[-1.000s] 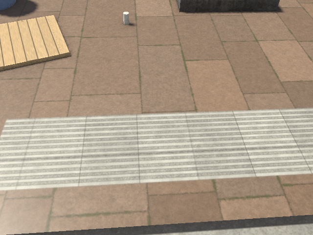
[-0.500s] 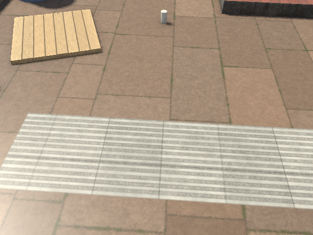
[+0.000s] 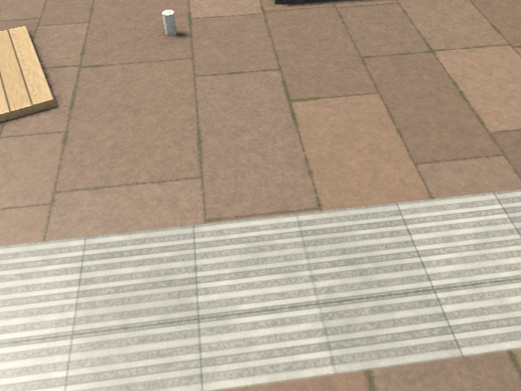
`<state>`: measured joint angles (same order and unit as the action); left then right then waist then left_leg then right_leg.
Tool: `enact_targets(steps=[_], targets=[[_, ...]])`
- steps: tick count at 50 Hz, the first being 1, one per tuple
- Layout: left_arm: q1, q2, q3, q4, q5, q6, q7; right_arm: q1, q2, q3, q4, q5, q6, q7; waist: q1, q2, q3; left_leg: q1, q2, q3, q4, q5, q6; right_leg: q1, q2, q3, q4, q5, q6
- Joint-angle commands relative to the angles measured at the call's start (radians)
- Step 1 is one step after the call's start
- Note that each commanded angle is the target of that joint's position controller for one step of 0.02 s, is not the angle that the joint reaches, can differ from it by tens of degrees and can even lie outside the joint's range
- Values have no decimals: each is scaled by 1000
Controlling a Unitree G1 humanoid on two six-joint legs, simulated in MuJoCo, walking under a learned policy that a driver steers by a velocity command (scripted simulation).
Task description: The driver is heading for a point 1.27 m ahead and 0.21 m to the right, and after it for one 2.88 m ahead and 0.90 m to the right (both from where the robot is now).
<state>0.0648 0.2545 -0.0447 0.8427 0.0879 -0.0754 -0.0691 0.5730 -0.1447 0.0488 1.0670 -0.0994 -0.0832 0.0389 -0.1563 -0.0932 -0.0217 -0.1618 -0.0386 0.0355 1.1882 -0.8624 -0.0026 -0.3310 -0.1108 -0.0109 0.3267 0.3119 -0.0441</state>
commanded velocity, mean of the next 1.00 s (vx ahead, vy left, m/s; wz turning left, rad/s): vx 0.50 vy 0.00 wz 0.00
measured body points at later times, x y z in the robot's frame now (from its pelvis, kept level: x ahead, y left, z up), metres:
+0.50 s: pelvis +0.30 -0.03 -0.14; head +0.31 -0.03 +0.31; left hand +0.14 +0.14 -0.27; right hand +0.55 -0.22 -0.22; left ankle +0.50 +0.10 -0.85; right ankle +0.09 -0.10 -0.77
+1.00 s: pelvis +0.63 -0.07 -0.22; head +0.65 -0.09 +0.23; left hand +0.87 +0.16 -0.29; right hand +0.62 -0.34 -0.37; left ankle +0.51 +0.09 -0.93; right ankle +0.75 -0.18 -0.94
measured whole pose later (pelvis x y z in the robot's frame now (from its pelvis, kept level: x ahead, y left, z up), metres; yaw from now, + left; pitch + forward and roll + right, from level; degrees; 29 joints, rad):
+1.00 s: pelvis +0.63 -0.07 -0.22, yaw +0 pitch +4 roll +3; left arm -0.01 0.23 0.07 0.80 -0.01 -0.09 0.00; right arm 0.35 -0.26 -0.07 1.01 0.04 -0.06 -0.02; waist -0.06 -0.01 -0.04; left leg -0.14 0.01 0.01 0.57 -0.45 -0.02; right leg -0.55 -0.04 0.00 0.60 -0.13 -0.05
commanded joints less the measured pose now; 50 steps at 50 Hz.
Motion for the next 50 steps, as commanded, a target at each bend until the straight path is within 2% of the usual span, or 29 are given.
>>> enact_targets(steps=[1,2,3,4,5,7,8,9,12,14,15,17,19,24,25,26,28,29,30,31,32,33,35,37,38,40,46,49,50], targets=[[751,243,122,209,13,-15,-6,216,-22,-28,50,-3,24,78,270,-233,-300,-606,-53,-92,734,78,16,1061,-153,72,382,679,-256],[746,305,136,188,11,-5,-24,163,-42,-33,-33,34,9,95,249,-179,-378,-804,-52,-100,925,58,3,1142,-252,252,422,849,-334],[680,283,146,181,23,2,-25,-68,-103,-43,-143,60,3,91,311,-87,-214,-1091,-25,-76,960,80,-3,1061,-313,367,292,418,-373],[585,228,134,173,-7,10,-28,-199,-157,-54,-202,67,-11,60,300,-25,-103,-1198,45,-85,922,221,21,830,-351,470,162,-212,-370],[463,63,75,136,16,3,-27,-162,-138,-44,-170,54,-17,33,213,138,23,-1063,121,-175,732,479,72,513,-305,393,113,-378,-280],[203,-62,20,74,27,-40,8,-209,-59,-29,-175,9,-36,16,58,131,142,-729,219,-224,258,812,139,-34,-150,228,23,-383,-181],[150,-52,22,58,10,-65,26,-264,-65,-30,-163,-6,-32,25,70,85,185,-646,214,-185,77,922,130,-161,-103,167,-38,-412,-182],[222,-14,27,86,-27,-80,37,-279,-88,-36,-153,-13,-18,38,115,71,133,-570,182,-134,-54,998,110,-166,-92,143,-58,-446,-236],[403,63,46,171,13,-81,37,-268,-85,-26,-171,-4,2,56,122,86,66,-630,156,-114,-54,1045,54,-80,-92,185,128,-227,-277],[554,-19,20,225,4,-87,67,-481,-102,-17,-239,-13,-3,38,232,99,96,-988,199,-203,-330,1221,17,290,-129,276,208,-322,-252],[544,-63,2,208,-8,-81,72,-519,-119,-13,-232,-12,-6,32,245,154,89,-870,194,-171,-523,1431,18,201,-72,213,257,-440,-225],[475,-21,0,179,20,-66,38,-537,-115,-9,-257,-5,0,33,194,64,80,-451,142,-79,-453,1512,50,-189,-5,162,227,-600,-198],[492,-1,-2,188,14,-66,28,-576,-170,-22,-280,-15,8,35,187,81,148,-438,128,-78,-409,1392,52,-192,-36,224,243,-629,-200],[778,-43,9,307,-18,-42,82,-852,-136,-13,-340,5,17,45,383,70,211,-707,152,-69,-805,1180,16,394,-37,306,425,-499,-153],[631,24,60,276,-148,9,118,-941,-112,-29,-390,229,-16,47,374,101,297,-663,87,-76,-794,1117,13,264,-25,310,482,-321,-122],[578,38,63,263,-131,31,125,-835,-102,-23,-361,237,-25,49,311,100,250,-535,100,-87,-871,1140,37,240,-18,273,556,-232,-118],[574,-11,63,274,-97,26,89,-480,-151,-70,-240,171,-24,37,173,112,46,23,41,10,-868,1324,102,58,48,190,857,0,-91],[528,-21,69,270,-94,4,69,-183,-208,-101,-151,139,6,20,39,159,-42,422,152,-75,-776,1530,158,-238,104,158,1172,-307,-49],[607,-118,49,287,-126,-25,63,-7,-260,-100,-103,90,0,10,-5,313,-298,865,410,-246,-437,1984,292,-563,236,198,1676,-1178,-3],[561,-5,67,222,-159,-57,64,29,-256,-109,-92,109,7,0,-44,335,-470,974,464,-382,-438,1812,375,-697,179,248,1721,-1147,22],[461,32,78,148,-176,-66,72,-27,-279,-123,-97,131,21,-14,-25,323,-478,922,482,-471,-556,1355,408,-798,129,213,1683,-1089,34],[341,10,71,85,-166,-58,86,-115,-242,-118,-127,120,32,-30,10,140,-369,708,458,-514,-728,909,388,-823,67,122,1555,-950,29],[295,-29,86,58,-134,-13,118,-336,-184,-99,-164,103,12,-37,159,-27,-151,180,468,-574,-882,748,357,-680,19,103,1412,-694,34],[302,-95,90,43,-108,9,118,-460,-144,-82,-176,96,-1,-28,254,48,49,-261,334,-351,-942,829,280,-463,-38,120,1042,-619,54],[264,-68,99,11,-102,-2,121,-480,-161,-87,-179,92,-6,-38,254,130,75,-370,260,-240,-977,919,251,-361,-27,99,863,-556,64],[200,-43,106,-5,-92,-23,107,-447,-198,-106,-172,104,-11,-64,235,187,12,-401,168,-110,-942,989,213,-153,0,62,531,-322,63],[-42,24,115,-82,-109,-1,70,-276,-226,-143,-114,155,5,-69,159,133,35,-85,280,-206,-917,763,188,-185,36,44,270,-343,7],[160,105,156,-13,-93,-9,70,-253,-196,-133,-109,132,14,-58,248,97,-70,-90,177,-115,-618,927,122,121,65,14,237,-393,-52],[321,206,182,17,-87,-12,71,-186,-115,-111,-125,121,2,-53,267,-88,-199,-412,55,-14,-231,760,54,505,-136,308,212,-402,-170]])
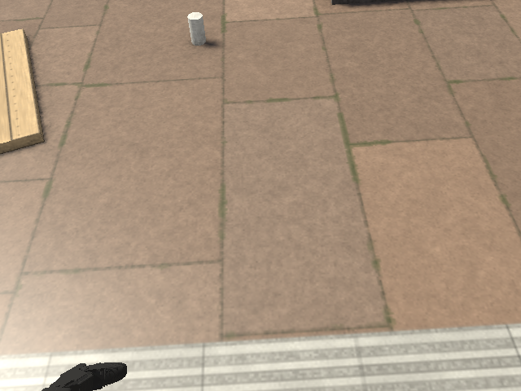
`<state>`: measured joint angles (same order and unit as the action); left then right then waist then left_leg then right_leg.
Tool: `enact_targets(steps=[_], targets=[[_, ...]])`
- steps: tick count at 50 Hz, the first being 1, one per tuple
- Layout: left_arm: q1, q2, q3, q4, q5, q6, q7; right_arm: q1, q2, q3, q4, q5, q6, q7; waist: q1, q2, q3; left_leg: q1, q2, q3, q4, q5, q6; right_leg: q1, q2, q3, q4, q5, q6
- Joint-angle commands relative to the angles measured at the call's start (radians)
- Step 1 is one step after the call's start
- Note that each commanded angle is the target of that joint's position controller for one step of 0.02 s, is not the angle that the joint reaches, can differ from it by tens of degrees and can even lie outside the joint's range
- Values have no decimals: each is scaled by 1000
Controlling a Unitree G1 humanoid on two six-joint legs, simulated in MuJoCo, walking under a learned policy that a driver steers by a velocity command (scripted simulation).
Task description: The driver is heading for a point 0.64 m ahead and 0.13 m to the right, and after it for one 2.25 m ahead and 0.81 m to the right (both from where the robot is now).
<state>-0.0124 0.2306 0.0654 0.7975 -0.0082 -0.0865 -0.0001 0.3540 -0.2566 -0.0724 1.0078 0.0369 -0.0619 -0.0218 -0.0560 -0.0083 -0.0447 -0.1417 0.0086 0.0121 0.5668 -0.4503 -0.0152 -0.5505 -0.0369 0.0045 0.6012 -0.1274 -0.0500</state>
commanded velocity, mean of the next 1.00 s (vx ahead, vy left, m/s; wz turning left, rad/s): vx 0.50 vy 0.00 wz -0.14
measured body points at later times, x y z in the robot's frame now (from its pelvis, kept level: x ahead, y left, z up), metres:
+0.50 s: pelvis +0.26 -0.02 +0.02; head +0.29 -0.03 +0.47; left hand +0.20 +0.24 -0.12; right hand +0.51 -0.23 -0.08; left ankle +0.44 +0.12 -0.69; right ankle +0.11 -0.10 -0.72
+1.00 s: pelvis +0.54 -0.01 +0.02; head +0.56 -0.02 +0.47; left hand +0.77 +0.20 -0.09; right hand +0.49 -0.27 -0.13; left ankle +0.45 +0.10 -0.72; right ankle +0.70 -0.19 -0.67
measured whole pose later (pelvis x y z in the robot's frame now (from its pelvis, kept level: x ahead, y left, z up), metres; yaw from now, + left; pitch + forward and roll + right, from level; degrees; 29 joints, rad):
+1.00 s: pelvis +0.54 -0.01 +0.02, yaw -11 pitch +1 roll +3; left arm 0.04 0.23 0.09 0.88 -0.02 -0.04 -0.02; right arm 0.31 -0.22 -0.08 1.03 0.00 -0.09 -0.02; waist -0.06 -0.04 0.02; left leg 0.06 -0.03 0.22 0.21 -0.29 0.02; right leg -0.69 -0.11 0.02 0.70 0.05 -0.06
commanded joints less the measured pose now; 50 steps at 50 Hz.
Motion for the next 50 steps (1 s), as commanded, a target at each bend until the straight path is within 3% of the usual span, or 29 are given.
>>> enact_targets(steps=[1,2,3,4,5,7,8,12,14,17,22,24,26,27,28,29,30,31,32,33,34,35,36,38,42,45,50], targets=[[525,250,76,94,-2,-1,-10,44,3,20,-79,-18,-41,14,191,-345,-308,-631,-70,-59,645,-85,47,885,-333,705,-256,-190,-256],[470,194,58,77,-4,-8,-11,-15,-80,-6,-80,2,-50,15,183,-245,-232,-758,-26,-127,756,-63,65,857,-330,711,-293,-342,-227],[359,168,48,46,2,-9,-9,-110,-99,-10,-106,6,-49,7,166,-159,-117,-790,24,-103,738,42,82,717,-304,581,-304,-286,-191],[267,146,40,28,10,-8,-11,-147,-91,-13,-113,-15,-41,-3,128,-91,-54,-734,67,-83,682,132,82,571,-264,464,-320,-154,-176],[216,120,34,25,17,-14,-14,-147,-83,-20,-110,-26,-35,-10,87,-78,-31,-651,98,-90,617,184,85,461,-236,391,-344,-35,-162],[215,82,28,44,13,-20,-17,-123,-57,-24,-101,-24,-18,-10,50,-90,-38,-555,114,-86,543,225,88,395,-193,298,-386,61,-145],[240,85,30,57,10,-23,-14,-127,-46,-26,-97,-22,-14,-9,47,-81,-36,-560,111,-80,507,256,86,404,-187,267,-398,113,-145],[333,101,33,113,-6,-18,13,-274,-26,-27,-141,-29,-13,-3,69,-53,2,-636,104,-73,298,427,57,467,-182,186,-425,263,-133],[356,103,31,129,-5,-16,21,-336,-16,-24,-158,-28,-13,3,80,-61,15,-613,89,-61,207,510,48,466,-163,141,-429,286,-112],[405,101,28,158,-8,-20,18,-427,-5,-16,-180,-20,-17,21,105,-65,50,-579,70,-42,88,583,52,484,-154,112,-439,243,-100],[494,101,30,217,-9,-6,20,-579,2,2,-227,-10,-26,44,155,-62,121,-628,49,-7,-29,511,63,636,-191,113,-395,286,-124],[511,110,35,234,-8,1,25,-610,3,7,-243,-3,-39,57,155,-72,133,-618,35,14,-65,441,84,683,-215,117,-357,370,-129],[477,131,41,234,-7,5,25,-555,-26,-3,-235,-5,-47,61,108,-101,90,-462,-11,49,-97,381,116,681,-210,96,-275,640,-112],[454,142,44,231,-12,7,24,-468,-53,-17,-212,-12,-48,59,59,-118,36,-316,-46,75,-112,386,136,667,-196,82,-195,809,-100],[408,137,41,220,-13,7,20,-289,-97,-40,-158,-16,-47,53,-28,-114,-57,-61,-48,65,-115,440,171,581,-156,50,-34,863,-76],[361,115,30,190,-3,-1,14,-69,-165,-62,-109,-33,-45,41,-115,-51,-197,307,123,-123,-64,511,241,321,-104,38,242,591,-48],[488,-15,-12,188,-10,-18,0,29,-219,-67,-92,-45,-38,37,-61,213,-368,674,400,-566,-121,420,397,-74,70,25,638,-223,17],[459,63,8,209,-33,-39,-6,41,-130,-44,-86,-37,-28,31,-87,185,-382,639,405,-671,-211,324,382,-160,68,166,781,-427,-1],[365,125,28,176,-55,-43,-3,-76,-90,-30,-109,-32,-28,26,-65,153,-208,486,370,-491,-244,333,330,-232,9,143,795,-355,-6],[299,130,33,159,-54,-39,8,-163,-57,-20,-126,-33,-34,27,-30,70,-118,316,329,-367,-286,384,292,-194,-42,110,742,-267,-7],[269,113,41,153,-37,-28,19,-208,-29,-12,-123,-38,-44,35,3,32,-47,180,292,-289,-325,428,267,-156,-67,96,683,-221,-4],[293,91,46,157,-29,-11,24,-224,-7,-6,-113,-45,-53,39,42,49,-27,97,261,-223,-358,442,244,-95,-94,105,642,-187,-8],[319,58,45,161,-31,2,24,-216,-1,-5,-98,-48,-55,41,58,69,-15,45,251,-188,-383,433,237,-60,-100,105,620,-173,-12],[308,24,42,151,-35,21,25,-193,-27,-12,-75,-46,-56,34,74,76,28,-11,252,-121,-424,461,232,-83,-112,105,569,-139,-9],[188,40,44,101,-19,30,14,-163,-72,-22,-58,-56,-54,11,64,60,67,-1,234,3,-445,560,203,-171,-102,112,383,73,7],[86,30,31,65,-15,27,-8,-140,-85,-22,-52,-48,-52,3,40,61,89,-6,203,100,-454,564,170,-113,-85,47,199,212,3],[-72,32,13,-13,-17,35,-38,-34,-125,-34,-21,-30,-29,-4,-9,41,140,195,267,148,-397,617,157,-176,-64,-15,57,147,-17]])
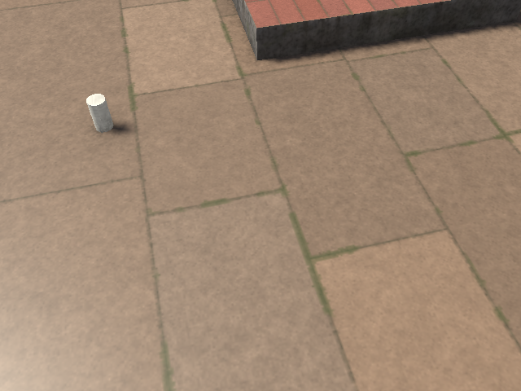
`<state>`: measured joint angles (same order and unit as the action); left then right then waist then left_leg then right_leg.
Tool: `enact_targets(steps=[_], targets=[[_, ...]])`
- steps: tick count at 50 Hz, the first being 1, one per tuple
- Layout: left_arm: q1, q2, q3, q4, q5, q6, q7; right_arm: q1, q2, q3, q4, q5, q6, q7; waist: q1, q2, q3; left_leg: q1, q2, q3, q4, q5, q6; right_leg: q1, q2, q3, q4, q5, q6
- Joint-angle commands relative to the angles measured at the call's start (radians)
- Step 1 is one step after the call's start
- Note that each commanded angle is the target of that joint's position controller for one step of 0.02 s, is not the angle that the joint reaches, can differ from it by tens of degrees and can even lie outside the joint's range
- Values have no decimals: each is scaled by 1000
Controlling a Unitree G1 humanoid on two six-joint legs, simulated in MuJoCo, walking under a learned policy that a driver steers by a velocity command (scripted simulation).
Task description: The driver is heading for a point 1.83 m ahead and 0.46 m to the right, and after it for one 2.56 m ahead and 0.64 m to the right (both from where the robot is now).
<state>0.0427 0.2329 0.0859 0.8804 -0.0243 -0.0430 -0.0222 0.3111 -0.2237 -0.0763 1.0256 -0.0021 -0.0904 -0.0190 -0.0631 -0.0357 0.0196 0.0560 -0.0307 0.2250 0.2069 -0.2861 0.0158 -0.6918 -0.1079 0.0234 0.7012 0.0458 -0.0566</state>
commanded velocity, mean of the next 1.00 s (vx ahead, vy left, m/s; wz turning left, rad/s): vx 0.50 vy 0.00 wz -0.41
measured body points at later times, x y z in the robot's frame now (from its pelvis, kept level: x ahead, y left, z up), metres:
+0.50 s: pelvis +0.28 -0.06 +0.01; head +0.31 -0.09 +0.45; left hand +0.40 +0.21 -0.11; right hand +0.44 -0.35 -0.08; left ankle +0.51 +0.06 -0.69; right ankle +0.20 -0.12 -0.74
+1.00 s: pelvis +0.54 -0.11 +0.01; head +0.58 -0.12 +0.46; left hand +0.85 +0.00 -0.08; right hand +0.42 -0.36 -0.12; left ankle +0.52 +0.02 -0.74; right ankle +0.63 -0.33 -0.70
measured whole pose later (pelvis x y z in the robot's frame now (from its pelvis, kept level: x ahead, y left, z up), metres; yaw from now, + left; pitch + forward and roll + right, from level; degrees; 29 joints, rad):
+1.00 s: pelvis +0.54 -0.11 +0.01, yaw -24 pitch +3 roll +1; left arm 0.05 0.26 0.05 0.71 -0.02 -0.07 -0.01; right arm 0.37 -0.26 -0.06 0.93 0.02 -0.08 0.01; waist -0.11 -0.04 0.01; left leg -0.05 -0.04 0.02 0.24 -0.24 0.03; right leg -0.63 -0.09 0.04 0.62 -0.02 -0.01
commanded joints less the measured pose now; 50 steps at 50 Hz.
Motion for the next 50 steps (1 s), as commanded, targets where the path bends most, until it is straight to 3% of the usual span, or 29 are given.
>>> enact_targets(steps=[1,4,5,6,7,8,9,10,11,12,13,15,18,21,25,28,29,30,31,32,33,34,35,36,38,40,43,47,50], targets=[[-141,37,-6,-112,-1,-7,-23,13,-168,-34,-39,13,7,-8,2,77,76,31,320,-55,-7,511,120,-30,17,-51,-57,-77,-21],[-54,93,17,-127,1,0,-35,-21,-215,-49,-60,23,25,-16,77,136,-5,67,326,-13,205,956,90,162,108,-139,-69,-242,-71],[82,130,40,-96,-1,2,-34,-45,-222,-50,-70,26,33,-19,154,133,-70,32,301,8,382,1028,69,337,153,-159,-124,-216,-100],[258,206,77,-51,0,5,-20,-49,-212,-44,-85,21,33,-22,230,90,-162,-151,259,15,642,874,30,636,140,-73,-162,-166,-145],[337,322,101,-40,-2,4,-4,-2,-98,-10,-139,-11,12,-9,174,-154,-249,-603,102,-5,1030,130,-37,997,-114,413,-205,-223,-298],[356,305,81,-64,10,-6,-5,-26,-87,5,-168,11,-37,10,162,-165,-397,-784,-19,-244,1209,-305,-36,1133,-244,816,-385,-282,-396],[338,234,60,-65,22,-13,-4,-137,-145,-13,-195,48,-64,23,188,-95,-313,-890,40,-310,1229,-233,-10,1097,-203,677,-402,-231,-329],[273,187,48,-78,14,-22,-2,-165,-144,-10,-197,49,-76,22,159,-46,-212,-888,88,-302,1154,-144,9,957,-159,518,-394,-149,-285],[190,158,39,-98,8,-27,-2,-166,-145,-17,-184,27,-74,13,110,22,-147,-818,127,-298,1064,-86,5,795,-117,412,-402,-61,-253],[141,128,28,-114,11,-31,0,-157,-159,-28,-182,14,-60,5,73,27,-115,-737,153,-297,995,-56,-2,671,-87,344,-422,16,-235],[130,123,24,-121,15,-33,3,-148,-156,-32,-189,10,-44,5,49,18,-109,-682,160,-300,956,-39,-12,601,-74,331,-442,34,-233],[152,150,28,-121,9,-38,14,-162,-129,-31,-207,-1,-22,1,37,13,-89,-661,151,-284,858,-4,-41,526,-57,297,-467,70,-237],[199,185,37,-118,7,-37,33,-278,-107,-22,-247,-11,-13,-3,68,-7,-51,-674,119,-273,643,170,-69,473,-19,249,-480,47,-214],[237,180,36,-111,3,-32,38,-376,-91,-10,-277,-1,-18,8,109,-47,-28,-611,73,-270,430,335,-63,438,19,230,-470,-66,-173],[290,176,36,-93,-3,-26,38,-448,-121,-8,-317,13,-31,25,138,-61,-14,-577,44,-292,311,346,-50,498,-13,313,-408,-144,-159],[300,171,34,-92,5,-16,47,-406,-151,-13,-315,14,-50,40,113,-90,-27,-522,38,-285,263,254,-20,578,-46,373,-317,-105,-144],[295,161,30,-94,7,-13,49,-347,-157,-17,-297,10,-56,41,81,-99,-44,-444,29,-264,230,251,1,583,-32,368,-272,-44,-131],[289,136,21,-102,11,-14,47,-246,-183,-30,-270,-3,-61,38,37,-94,-103,-295,38,-263,224,251,34,566,14,338,-168,60,-106],[276,99,5,-121,23,-19,42,-87,-231,-43,-247,-17,-64,35,-34,-19,-225,-50,174,-392,259,253,99,451,68,267,82,-13,-70],[421,53,-8,-126,-7,-32,40,48,-315,-69,-205,-27,-50,36,0,298,-350,285,383,-825,184,66,275,103,214,147,416,-389,11],[430,120,-3,-111,-16,-38,42,46,-239,-52,-201,6,-44,45,-8,311,-312,297,429,-1012,92,-151,290,-54,178,177,552,-621,18],[325,180,11,-124,-15,-39,39,-11,-171,-33,-216,17,-38,43,-26,197,-172,177,392,-890,78,-211,248,-113,135,184,604,-542,16],[246,175,10,-143,-5,-39,40,-72,-153,-23,-232,8,-29,41,-10,112,-98,48,353,-767,63,-140,219,-95,94,139,592,-467,14],[197,163,10,-161,11,-42,39,-110,-135,-15,-231,1,-24,42,9,87,-40,-64,318,-685,36,-40,214,-77,63,118,532,-416,13],[208,132,9,-167,13,-39,34,-125,-113,-2,-225,-8,-26,42,51,123,-33,-166,265,-576,-1,112,199,10,16,90,439,-368,12],[195,99,0,-177,15,-36,31,-99,-134,-6,-208,2,-29,39,55,131,-36,-184,256,-511,-28,221,213,13,0,59,356,-345,26],[102,74,-16,-209,21,-37,29,-63,-183,-18,-192,10,-22,28,36,107,-32,-185,246,-424,-55,326,212,11,-8,29,168,-209,48],[-16,64,-27,-234,11,-41,15,1,-202,-17,-168,24,-10,26,-6,112,-13,-194,210,-329,-51,333,177,103,31,-11,-56,-30,57],[-95,75,-28,-265,2,-44,0,60,-207,-15,-143,29,2,27,-30,118,11,-129,246,-342,-22,323,169,111,51,-20,-135,-39,45]])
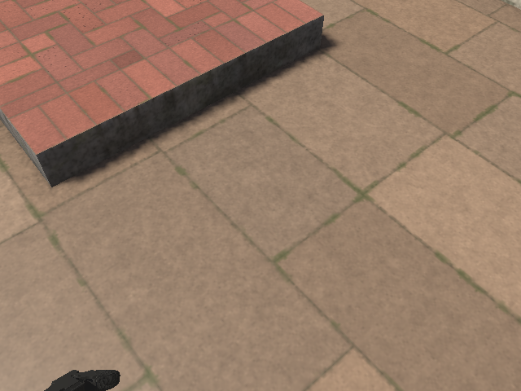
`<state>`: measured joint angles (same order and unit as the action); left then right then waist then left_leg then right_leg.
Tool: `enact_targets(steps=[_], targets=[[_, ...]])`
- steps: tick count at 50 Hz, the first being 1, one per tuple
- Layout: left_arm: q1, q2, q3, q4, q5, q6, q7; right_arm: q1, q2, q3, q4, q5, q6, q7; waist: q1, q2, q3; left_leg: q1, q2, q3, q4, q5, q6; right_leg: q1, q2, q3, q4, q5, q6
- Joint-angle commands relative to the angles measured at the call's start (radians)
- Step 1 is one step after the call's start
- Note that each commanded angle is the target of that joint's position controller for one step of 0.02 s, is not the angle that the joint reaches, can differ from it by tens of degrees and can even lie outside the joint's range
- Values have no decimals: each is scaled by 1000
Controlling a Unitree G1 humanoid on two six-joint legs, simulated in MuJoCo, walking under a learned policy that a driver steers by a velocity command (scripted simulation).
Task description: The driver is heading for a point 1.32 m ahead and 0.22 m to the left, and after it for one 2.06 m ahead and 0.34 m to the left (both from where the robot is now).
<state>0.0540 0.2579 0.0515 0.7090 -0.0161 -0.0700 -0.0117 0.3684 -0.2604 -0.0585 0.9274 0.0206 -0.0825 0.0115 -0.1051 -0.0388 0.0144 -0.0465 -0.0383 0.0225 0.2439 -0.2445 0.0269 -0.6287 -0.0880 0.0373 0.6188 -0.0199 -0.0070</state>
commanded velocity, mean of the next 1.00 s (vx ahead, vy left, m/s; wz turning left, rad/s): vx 0.50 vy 0.00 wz -0.02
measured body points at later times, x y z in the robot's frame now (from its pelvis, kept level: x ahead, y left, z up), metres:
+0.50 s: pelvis +0.26 -0.04 +0.00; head +0.29 -0.04 +0.45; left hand +0.28 +0.24 -0.12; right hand +0.46 -0.28 -0.10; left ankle +0.44 +0.13 -0.69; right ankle +0.19 -0.14 -0.74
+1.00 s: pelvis +0.53 +0.01 +0.00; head +0.55 +0.02 +0.45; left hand +0.71 +0.27 -0.10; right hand +0.54 -0.27 -0.12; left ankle +0.47 +0.10 -0.74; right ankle +0.70 -0.17 -0.69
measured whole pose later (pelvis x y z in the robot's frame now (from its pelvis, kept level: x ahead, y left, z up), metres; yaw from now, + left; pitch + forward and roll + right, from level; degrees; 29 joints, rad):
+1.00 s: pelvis +0.53 +0.01 +0.00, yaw +0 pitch +2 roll +1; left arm 0.10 0.28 0.05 0.79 -0.01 -0.07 0.00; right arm 0.35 -0.26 -0.05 0.90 0.01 -0.08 0.01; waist -0.07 -0.04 0.00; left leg -0.06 -0.05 0.05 0.22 -0.20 0.05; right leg -0.68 -0.12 0.04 0.69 0.03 0.01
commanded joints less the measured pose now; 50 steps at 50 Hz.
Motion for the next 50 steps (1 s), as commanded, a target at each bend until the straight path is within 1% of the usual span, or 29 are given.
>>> enact_targets(steps=[1,3,4,5,6,7,8,9,10,11,12,14,16,18,22,27,29,30,31,32,33,34,35,36,37,39,41,45,50], targets=[[-122,57,7,-103,-7,-19,-15,11,-175,-33,-39,7,-1,-4,14,126,23,2,269,-147,-43,293,153,49,36,-35,-73,-3,-15],[-102,80,15,-106,-6,-24,-22,9,-194,-38,-31,9,10,-8,45,140,14,42,291,-150,11,377,136,110,53,-44,-119,-62,-43],[-35,101,27,-88,-2,-25,-21,-8,-202,-39,-33,11,15,-10,92,140,-21,40,275,-125,89,512,118,220,76,-65,-156,-60,-64],[98,145,49,-45,5,-24,-15,-10,-188,-33,-36,11,17,-12,153,122,-103,0,230,-82,240,625,94,418,90,-75,-169,-48,-94],[288,214,72,-9,18,-22,-4,-30,-150,-16,-65,-9,12,-15,231,50,-243,-181,181,-36,511,468,54,714,-59,82,-119,14,-159],[361,301,89,8,25,-12,-1,61,-43,18,-91,-16,-10,-13,199,-201,-358,-580,21,10,877,-88,-12,1034,-293,512,-194,-117,-309],[386,221,68,13,10,-8,-4,35,-115,2,-78,-2,-29,-6,225,-190,-390,-703,35,-111,1018,-328,-9,1034,-315,670,-280,-222,-333],[310,181,52,6,6,-8,-4,-38,-165,-13,-103,18,-37,-1,211,-132,-236,-779,89,-106,1056,-263,0,913,-277,525,-296,-218,-291],[248,153,41,-4,9,-9,-5,-91,-157,-12,-111,16,-37,-2,185,-70,-156,-753,132,-83,1017,-176,2,774,-224,399,-317,-162,-260],[192,130,34,-6,16,-10,-10,-115,-146,-15,-115,1,-31,-6,153,-36,-92,-713,156,-75,953,-119,-3,645,-187,326,-354,-102,-244],[159,106,27,-9,23,-16,-13,-106,-138,-19,-112,-6,-19,-8,118,-48,-68,-652,179,-84,909,-80,-6,557,-156,273,-388,-50,-231],[146,111,31,2,19,-30,-16,-81,-97,-13,-107,-8,5,-9,85,-58,-58,-592,184,-78,858,-36,-19,471,-142,218,-440,-3,-241],[161,134,38,20,17,-37,-10,-123,-90,-11,-124,-16,14,-12,80,-37,-36,-620,187,-76,780,44,-35,449,-136,167,-471,36,-249],[188,147,41,39,15,-35,-1,-191,-81,-7,-144,-22,12,-9,96,-19,-17,-641,186,-75,658,160,-42,456,-124,122,-484,53,-238],[250,172,45,77,5,-29,9,-327,-62,5,-177,-14,4,4,144,-17,16,-581,145,-44,425,330,-39,463,-98,48,-489,24,-202],[324,191,52,132,-6,-9,14,-434,-84,8,-230,-5,-6,28,173,-24,45,-593,119,-43,300,252,-3,609,-161,70,-419,29,-185],[319,203,56,142,-7,2,18,-404,-104,2,-230,-5,-12,35,147,-42,26,-530,99,-26,269,179,23,654,-176,76,-364,122,-166],[301,209,57,142,-8,7,20,-343,-122,-8,-215,-8,-14,33,107,-48,-9,-430,72,2,242,163,41,656,-158,56,-292,261,-149],[297,191,49,141,-6,12,22,-210,-159,-30,-172,-13,-15,27,47,-32,-92,-240,45,27,230,174,67,626,-108,16,-140,389,-125],[301,150,30,121,11,11,26,-31,-229,-53,-134,-21,-14,18,-17,40,-234,52,173,-107,276,244,124,465,-53,-35,129,244,-87],[413,46,-1,104,14,-10,18,51,-316,-75,-115,-25,-4,15,18,292,-359,419,403,-559,198,62,284,40,120,-69,512,-253,-8],[369,109,12,118,5,-30,13,65,-228,-49,-116,-9,0,17,-15,273,-390,437,423,-732,84,-57,292,-89,120,68,652,-551,-11],[290,167,29,92,-20,-42,6,-6,-192,-35,-127,-9,0,15,-5,212,-244,324,396,-602,65,-92,249,-172,66,72,696,-494,-24],[229,160,26,76,-22,-44,9,-73,-169,-28,-144,-15,1,13,21,140,-159,184,358,-485,47,-43,222,-157,13,39,660,-405,-31],[195,150,28,69,-7,-40,14,-126,-140,-21,-148,-23,-1,16,48,105,-86,47,322,-404,11,30,212,-121,-18,27,593,-343,-28],[230,124,31,80,1,-16,18,-167,-109,-12,-151,-33,-11,19,103,143,-60,-88,278,-315,-48,117,202,-10,-52,36,518,-276,-23],[230,97,26,79,6,0,22,-157,-127,-18,-138,-24,-21,15,118,131,-44,-132,271,-256,-89,181,215,-2,-59,27,459,-233,-6],[111,79,20,44,15,0,20,-106,-158,-27,-108,-20,-17,-3,95,96,-10,-108,251,-161,-120,265,201,-60,-59,18,241,-31,20],[-54,58,5,3,3,-12,-2,-24,-180,-30,-68,-6,-6,-12,33,98,29,-60,237,-94,-114,236,172,-6,-10,-25,-5,114,19]])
